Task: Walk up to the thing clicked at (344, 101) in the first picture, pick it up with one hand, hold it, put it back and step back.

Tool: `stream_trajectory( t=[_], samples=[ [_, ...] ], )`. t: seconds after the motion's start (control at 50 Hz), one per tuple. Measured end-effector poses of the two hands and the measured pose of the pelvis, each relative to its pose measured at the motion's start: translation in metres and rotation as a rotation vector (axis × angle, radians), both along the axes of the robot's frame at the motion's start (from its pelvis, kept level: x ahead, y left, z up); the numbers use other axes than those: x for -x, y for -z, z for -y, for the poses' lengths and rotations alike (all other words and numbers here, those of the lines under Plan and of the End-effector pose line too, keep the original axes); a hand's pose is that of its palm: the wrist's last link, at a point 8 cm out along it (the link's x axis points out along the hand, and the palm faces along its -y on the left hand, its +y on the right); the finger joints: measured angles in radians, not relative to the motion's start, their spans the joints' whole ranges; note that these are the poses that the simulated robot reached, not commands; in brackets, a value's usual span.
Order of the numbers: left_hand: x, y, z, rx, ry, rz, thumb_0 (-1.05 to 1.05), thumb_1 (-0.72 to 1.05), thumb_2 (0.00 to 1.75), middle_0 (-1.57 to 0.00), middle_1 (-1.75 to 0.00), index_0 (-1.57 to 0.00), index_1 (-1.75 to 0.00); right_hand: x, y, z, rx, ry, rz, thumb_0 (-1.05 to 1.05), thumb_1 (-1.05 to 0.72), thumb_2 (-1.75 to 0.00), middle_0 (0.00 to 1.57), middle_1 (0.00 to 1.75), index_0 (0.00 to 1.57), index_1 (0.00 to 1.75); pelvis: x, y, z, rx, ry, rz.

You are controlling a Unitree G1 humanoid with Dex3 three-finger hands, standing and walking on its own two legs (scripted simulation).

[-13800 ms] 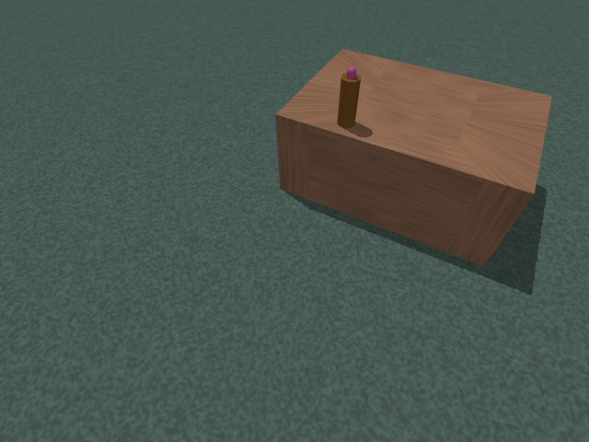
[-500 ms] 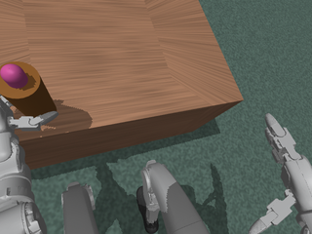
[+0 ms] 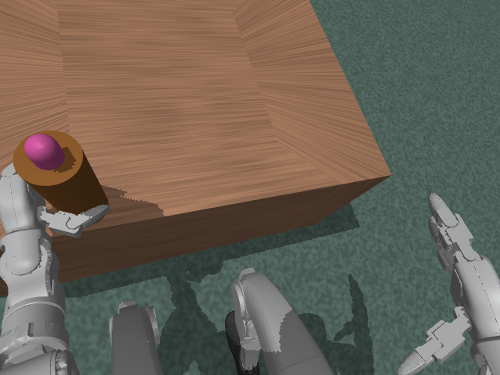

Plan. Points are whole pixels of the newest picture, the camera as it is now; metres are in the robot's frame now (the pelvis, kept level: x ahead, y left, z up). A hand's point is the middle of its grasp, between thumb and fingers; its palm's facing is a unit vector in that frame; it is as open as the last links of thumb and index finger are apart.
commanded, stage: settle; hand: left
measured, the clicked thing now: (67, 181) +0.43 +0.17 -0.01
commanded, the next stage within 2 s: lift in 0.54 s
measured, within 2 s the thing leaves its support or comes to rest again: neither
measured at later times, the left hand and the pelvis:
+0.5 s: hand (58, 172) +0.45 +0.18 -0.01, palm faces +0.07 -1.00 +0.00, open 10.2 cm; pelvis +0.00 +0.00 +0.03, yaw +0 degrees
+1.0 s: hand (48, 163) +0.44 +0.18 +0.04, palm faces +0.06 -1.00 +0.00, open 10.2 cm; pelvis +0.01 +0.00 +0.05, yaw +1 degrees
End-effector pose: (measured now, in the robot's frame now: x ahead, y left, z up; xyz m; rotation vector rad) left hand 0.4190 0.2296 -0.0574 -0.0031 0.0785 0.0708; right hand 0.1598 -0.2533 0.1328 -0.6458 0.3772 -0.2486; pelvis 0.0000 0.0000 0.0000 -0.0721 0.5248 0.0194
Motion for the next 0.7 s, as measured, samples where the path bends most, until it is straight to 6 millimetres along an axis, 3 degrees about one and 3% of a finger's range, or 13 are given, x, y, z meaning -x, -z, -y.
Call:
stream_trajectory(
  t=[0.18, 0.28, 0.46, 0.58, 0.7],
  samples=[
    [-0.016, -0.038, -0.002, -0.012, -0.025, 0.045, -0.08, -0.52, 0.96, -0.74, -1.13, -0.83, -1.17, 0.003, 0.012, 0.008, -0.076, 0.051, -0.012, -0.01, 0.55, -0.06, 0.06, 0.06, 0.07, 0.05, -0.001, -0.011, -0.001, -0.007, 0.003, 0.023],
    [-0.016, -0.041, -0.001, -0.013, -0.002, 0.004, -0.08, -0.52, 0.96, -0.73, -1.13, -0.82, -1.17, 0.006, 0.02, 0.007, -0.125, 0.067, -0.043, -0.01, 0.55, -0.06, 0.06, 0.06, 0.06, 0.05, -0.002, -0.017, -0.001, -0.014, 0.008, 0.022],
    [-0.006, -0.043, 0.0, 0.013, -0.002, -0.009, -0.08, -0.52, 0.97, -0.73, -1.14, -0.82, -1.18, -0.002, 0.012, 0.007, -0.109, 0.057, -0.044, -0.01, 0.55, -0.05, 0.06, 0.06, 0.07, 0.05, -0.005, -0.026, -0.001, -0.018, 0.006, 0.032],
    [-0.009, -0.054, -0.005, 0.002, -0.007, 0.034, -0.08, -0.52, 0.97, -0.73, -1.14, -0.82, -1.18, -0.004, 0.009, 0.008, -0.1, 0.058, -0.049, -0.01, 0.55, -0.05, 0.06, 0.06, 0.06, 0.05, -0.005, -0.029, 0.001, -0.015, 0.0, 0.041],
    [-0.014, -0.064, -0.007, -0.008, -0.001, 0.035, -0.08, -0.52, 0.97, -0.73, -1.14, -0.82, -1.18, 0.0, 0.02, 0.007, -0.137, 0.074, -0.084, -0.01, 0.55, -0.05, 0.06, 0.06, 0.06, 0.05, -0.007, -0.032, 0.0, -0.011, -0.002, 0.043]
  ],
)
